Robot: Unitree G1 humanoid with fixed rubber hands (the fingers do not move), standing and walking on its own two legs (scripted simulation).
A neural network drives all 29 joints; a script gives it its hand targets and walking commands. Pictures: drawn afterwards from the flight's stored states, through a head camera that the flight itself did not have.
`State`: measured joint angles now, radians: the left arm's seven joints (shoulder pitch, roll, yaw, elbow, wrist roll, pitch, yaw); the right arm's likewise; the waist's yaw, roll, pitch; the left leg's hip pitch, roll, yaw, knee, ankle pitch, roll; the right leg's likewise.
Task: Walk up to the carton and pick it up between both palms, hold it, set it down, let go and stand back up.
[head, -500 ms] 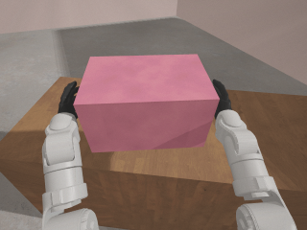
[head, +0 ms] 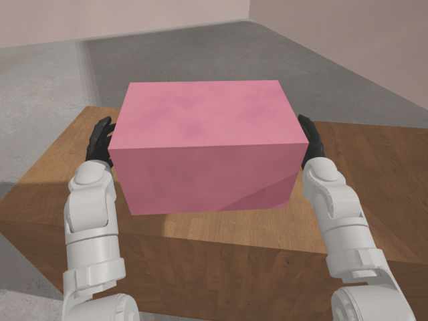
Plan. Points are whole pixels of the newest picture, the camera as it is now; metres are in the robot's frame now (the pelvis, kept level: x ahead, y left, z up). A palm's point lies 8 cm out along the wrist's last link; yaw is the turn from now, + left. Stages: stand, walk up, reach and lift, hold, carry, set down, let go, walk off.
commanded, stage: hold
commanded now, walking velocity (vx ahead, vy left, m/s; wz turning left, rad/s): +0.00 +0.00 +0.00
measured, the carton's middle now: (207, 144) +0.39 +0.01 +0.16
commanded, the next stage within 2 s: none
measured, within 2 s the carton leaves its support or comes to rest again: neither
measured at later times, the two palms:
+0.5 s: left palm (97, 161) +0.35 +0.20 +0.17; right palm (308, 156) +0.35 -0.18 +0.16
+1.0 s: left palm (100, 162) +0.35 +0.19 +0.17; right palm (311, 156) +0.35 -0.18 +0.16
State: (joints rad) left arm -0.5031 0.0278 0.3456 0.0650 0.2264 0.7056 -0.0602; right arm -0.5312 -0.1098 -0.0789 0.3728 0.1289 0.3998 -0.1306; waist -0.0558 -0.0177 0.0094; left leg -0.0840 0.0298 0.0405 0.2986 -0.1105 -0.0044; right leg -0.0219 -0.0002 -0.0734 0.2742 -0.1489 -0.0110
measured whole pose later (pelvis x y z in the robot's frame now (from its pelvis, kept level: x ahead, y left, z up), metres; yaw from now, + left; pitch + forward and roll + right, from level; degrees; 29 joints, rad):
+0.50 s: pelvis +0.00 +0.00 +0.00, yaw +0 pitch -6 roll +0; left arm -0.53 0.04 0.34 0.11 0.23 0.68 -0.06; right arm -0.55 -0.10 -0.10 0.42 0.12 0.36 -0.13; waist -0.05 -0.03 0.00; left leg -0.09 0.03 0.04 0.30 -0.10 -0.01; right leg -0.03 0.00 -0.08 0.27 -0.15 -0.01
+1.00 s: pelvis +0.00 +0.00 +0.00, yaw +0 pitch -6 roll +0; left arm -0.51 0.03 0.33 0.09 0.23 0.69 -0.04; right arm -0.55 -0.11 -0.10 0.42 0.12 0.37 -0.11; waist -0.05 -0.03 0.00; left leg -0.09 0.03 0.04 0.30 -0.11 0.00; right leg -0.03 0.00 -0.07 0.27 -0.14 -0.01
